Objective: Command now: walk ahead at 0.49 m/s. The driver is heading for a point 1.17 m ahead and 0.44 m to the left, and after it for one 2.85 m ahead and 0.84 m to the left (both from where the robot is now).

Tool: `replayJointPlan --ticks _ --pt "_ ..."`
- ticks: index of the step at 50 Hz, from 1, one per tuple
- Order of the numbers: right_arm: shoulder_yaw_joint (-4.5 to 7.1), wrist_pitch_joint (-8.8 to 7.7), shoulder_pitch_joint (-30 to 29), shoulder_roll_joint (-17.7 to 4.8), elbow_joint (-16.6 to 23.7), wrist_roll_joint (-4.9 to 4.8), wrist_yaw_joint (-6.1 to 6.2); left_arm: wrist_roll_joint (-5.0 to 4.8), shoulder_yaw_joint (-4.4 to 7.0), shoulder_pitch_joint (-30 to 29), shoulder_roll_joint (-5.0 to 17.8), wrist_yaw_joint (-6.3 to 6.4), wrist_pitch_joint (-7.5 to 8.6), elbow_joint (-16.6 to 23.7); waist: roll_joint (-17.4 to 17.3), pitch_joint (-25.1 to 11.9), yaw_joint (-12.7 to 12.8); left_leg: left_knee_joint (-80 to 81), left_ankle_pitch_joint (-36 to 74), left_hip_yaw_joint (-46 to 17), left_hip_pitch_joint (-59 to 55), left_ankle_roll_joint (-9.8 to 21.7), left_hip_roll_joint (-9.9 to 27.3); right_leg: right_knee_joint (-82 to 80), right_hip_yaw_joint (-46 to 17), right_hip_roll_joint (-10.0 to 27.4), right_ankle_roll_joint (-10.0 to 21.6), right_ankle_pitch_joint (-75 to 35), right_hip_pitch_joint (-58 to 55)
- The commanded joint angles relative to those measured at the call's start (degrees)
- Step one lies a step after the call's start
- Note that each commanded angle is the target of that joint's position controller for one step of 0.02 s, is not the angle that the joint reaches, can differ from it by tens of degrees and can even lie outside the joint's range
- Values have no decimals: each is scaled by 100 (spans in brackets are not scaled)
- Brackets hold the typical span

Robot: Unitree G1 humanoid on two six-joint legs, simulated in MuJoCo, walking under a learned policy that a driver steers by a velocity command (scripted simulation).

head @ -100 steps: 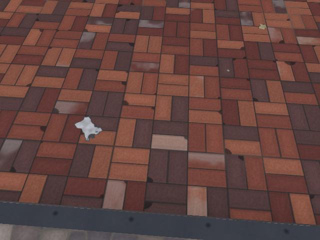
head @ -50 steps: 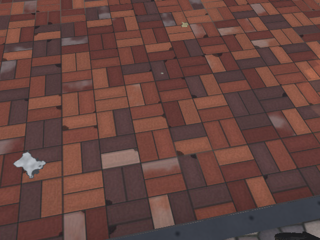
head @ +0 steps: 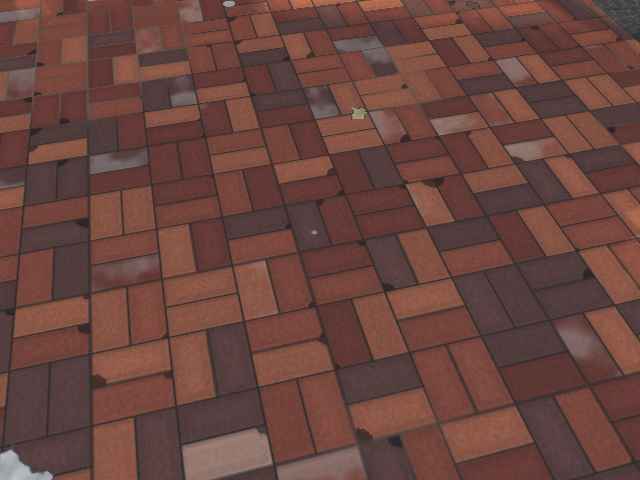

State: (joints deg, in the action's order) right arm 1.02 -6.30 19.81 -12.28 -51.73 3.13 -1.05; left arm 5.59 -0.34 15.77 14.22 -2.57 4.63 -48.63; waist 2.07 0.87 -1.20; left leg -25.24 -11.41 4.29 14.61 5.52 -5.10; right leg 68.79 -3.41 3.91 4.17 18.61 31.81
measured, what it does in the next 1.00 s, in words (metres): goes down, turning left: right foot 0.13 m lower, then left foot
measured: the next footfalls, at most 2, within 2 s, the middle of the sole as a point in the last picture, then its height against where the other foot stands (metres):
right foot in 0.44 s outside the picture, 0.13 m lower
left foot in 0.90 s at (272, 428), level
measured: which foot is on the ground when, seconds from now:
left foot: down 0.00-0.44, up 0.46-0.88, down 0.90-1.00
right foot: up 0.00-0.42, down 0.44-0.92, up 0.94-1.00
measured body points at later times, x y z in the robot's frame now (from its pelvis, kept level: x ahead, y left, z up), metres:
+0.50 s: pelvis +0.33 -0.08 -0.14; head +0.36 -0.08 +0.31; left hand +0.53 +0.15 -0.23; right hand +0.19 -0.30 -0.27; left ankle +0.09 +0.08 -0.65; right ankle +0.41 -0.18 -0.87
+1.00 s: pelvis +0.58 +0.02 -0.14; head +0.62 +0.05 +0.30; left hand +0.55 +0.31 -0.28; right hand +0.85 -0.15 -0.23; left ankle +0.64 +0.11 -0.87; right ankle +0.51 -0.18 -0.76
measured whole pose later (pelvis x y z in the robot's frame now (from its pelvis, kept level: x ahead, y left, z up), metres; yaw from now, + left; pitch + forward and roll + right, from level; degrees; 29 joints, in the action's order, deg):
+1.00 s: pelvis +0.58 +0.02 -0.14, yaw +22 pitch +2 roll -2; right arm 4.3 -2.0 5.7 -15.0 -41.0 -0.4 -1.3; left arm -1.0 3.9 12.6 16.0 0.5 5.9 -53.1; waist 0.2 2.6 1.1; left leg -36.1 -11.0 1.0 27.6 5.0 -2.9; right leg 70.1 0.2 3.3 -1.7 26.1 20.4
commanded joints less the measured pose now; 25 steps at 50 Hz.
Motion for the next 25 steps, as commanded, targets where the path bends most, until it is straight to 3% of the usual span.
replayJointPlan --ticks 1,2,4,5,6,7,9,10,12,13,16,18,19,20,21,22,23,24,25 --pt "45 -267 -513 -360 439 74 28 -20 -27 115 166 17 -103 390 -255 123 240 1863 261 -1611 505 1144 1612 -853 -165 386 -158 -660 379" --pt "75 -294 -281 -424 317 145 9 -18 -25 -21 172 6 -128 440 -205 102 164 1821 611 -1483 424 1179 1585 -1304 -130 394 -215 -1198 473" --pt "100 -251 207 -482 72 270 -105 33 -109 -170 -74 -80 -205 508 -279 69 86 1435 1107 -1140 427 1128 1464 -1531 -57 394 -264 -2417 386" --pt "85 -250 340 -467 66 273 -133 69 -103 -119 -54 -152 -212 485 -235 47 59 1177 1148 -961 493 1112 1342 -1468 70 314 -252 -2824 344" --pt "8 -261 651 -234 -133 296 -90 48 -96 -412 24 -150 -187 577 -219 118 -78 889 981 -1248 -222 1135 1525 -1813 -358 504 -289 -3440 1177" --pt "-27 -258 971 -207 -136 167 -16 59 -40 -573 178 -119 -128 589 -266 88 -273 669 735 -1278 -923 1134 1472 -2317 -235 443 -339 -3817 1751" --pt "-115 -200 1413 -104 -337 176 2 6 -48 -1115 185 -88 -68 670 -319 253 -474 282 478 -1370 -1201 1026 1437 -3127 -243 478 -366 -4412 1958" --pt "-130 -132 1581 -184 -416 183 -28 21 -76 -1365 123 -95 -85 732 -317 255 -586 180 199 -1239 -771 997 1300 -3386 56 353 -322 -4607 1428" --pt "-185 -47 1687 -186 -477 219 -122 40 -94 -1644 59 -105 -146 859 -459 516 -639 142 -340 -1305 -87 1026 1327 -3436 265 237 -287 -4350 667" --pt "-198 -41 1789 -213 -515 218 -143 22 -95 -1780 97 -105 -192 909 -374 680 -680 -29 -517 -1437 -227 1019 1450 -3559 172 310 -291 -4138 756" --pt "-188 -51 2088 -278 -690 95 -115 16 -165 -2361 46 -71 -227 1045 -240 945 -928 -501 -711 -1881 -965 952 1504 -4382 98 339 -367 -3432 888" --pt "-112 32 2021 -472 -715 60 -118 0 -199 -2358 94 -60 -206 965 -232 920 -872 -807 -546 -1984 -827 791 1396 -4759 167 323 -349 -3396 23" --pt "204 261 1301 -909 -556 -684 201 -1202 158 -2290 602 -23 28 968 -246 1252 -605 -1473 661 -2033 -632 540 1358 -5024 -354 153 -316 -3085 -141" --pt "171 372 1340 -869 -593 -590 303 -1220 232 -1523 773 -3 170 669 113 545 -251 -2551 1333 -1700 -884 360 1177 -5333 -104 115 -259 -3806 -969" --pt "126 378 1498 -617 -650 -474 315 -999 308 -473 766 10 225 330 85 -203 100 -3705 1186 -1502 -340 155 901 -5048 188 81 -257 -4458 -2544" --pt "84 347 1567 -327 -716 -424 294 -825 393 1019 838 15 182 -141 325 -982 662 -5470 -787 -1272 1166 -160 490 -4169 -27 572 -142 -5534 -4742" --pt "-41 252 2502 307 -907 -593 257 -667 380 1654 909 7 128 -335 1322 -2121 658 -7843 -3785 -1428 3076 -413 87 -2355 -801 1697 413 -7091 -7000" --pt "-2 64 2582 -106 -564 -780 213 -732 479 1831 1147 -19 21 -401 1684 -2958 757 -8459 -3319 -1677 3671 -510 426 -2812 -2058 2242 1010 -6003 -7199" --pt "16 14 1848 -114 -162 -956 249 -747 606 1766 1350 17 -93 -557 1515 -2882 801 -8607 -2753 -1345 4292 -621 684 -4050 -3035 2687 1489 -2323 -6658"
Velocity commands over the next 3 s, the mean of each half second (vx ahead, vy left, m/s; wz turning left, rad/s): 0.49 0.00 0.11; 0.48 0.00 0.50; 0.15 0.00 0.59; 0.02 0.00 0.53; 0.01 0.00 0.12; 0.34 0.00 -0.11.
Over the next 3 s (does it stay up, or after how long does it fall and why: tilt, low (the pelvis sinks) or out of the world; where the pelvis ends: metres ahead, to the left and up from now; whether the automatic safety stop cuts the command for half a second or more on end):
stays up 0.82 0.24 -0.13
